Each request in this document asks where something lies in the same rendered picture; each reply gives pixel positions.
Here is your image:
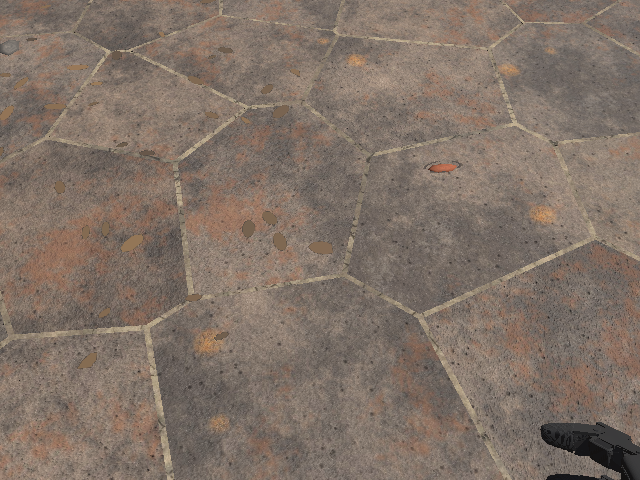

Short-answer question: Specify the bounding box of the robot right hand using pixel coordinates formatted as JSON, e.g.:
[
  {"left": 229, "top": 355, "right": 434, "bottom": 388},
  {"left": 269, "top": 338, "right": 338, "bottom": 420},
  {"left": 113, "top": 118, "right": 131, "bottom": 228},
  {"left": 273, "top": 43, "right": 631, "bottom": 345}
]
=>
[{"left": 540, "top": 422, "right": 640, "bottom": 480}]

